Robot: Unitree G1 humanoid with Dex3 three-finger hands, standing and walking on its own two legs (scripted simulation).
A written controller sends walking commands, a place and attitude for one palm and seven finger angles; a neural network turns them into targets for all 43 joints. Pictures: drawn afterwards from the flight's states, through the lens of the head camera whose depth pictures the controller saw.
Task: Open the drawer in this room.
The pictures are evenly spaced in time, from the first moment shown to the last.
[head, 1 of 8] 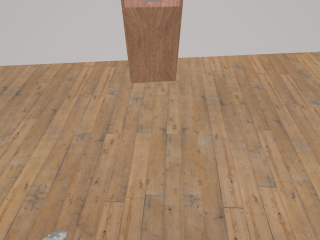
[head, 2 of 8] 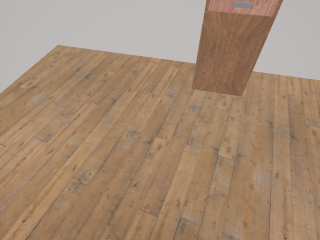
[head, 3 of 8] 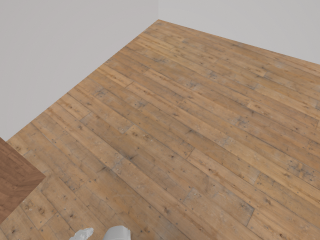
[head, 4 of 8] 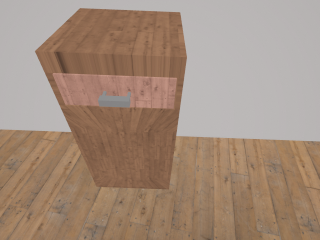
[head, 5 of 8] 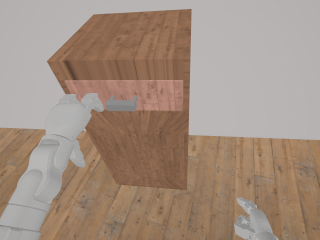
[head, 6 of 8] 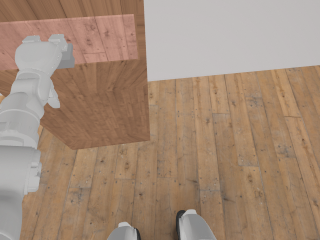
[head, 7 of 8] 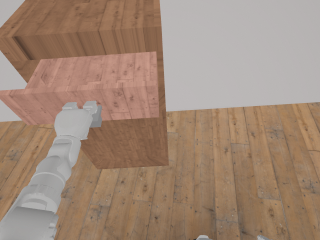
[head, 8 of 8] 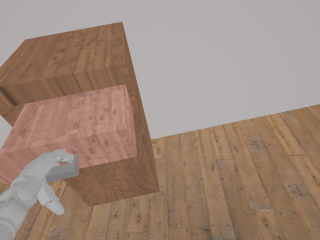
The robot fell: no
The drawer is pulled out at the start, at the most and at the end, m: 0.00 0.22 0.22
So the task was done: yes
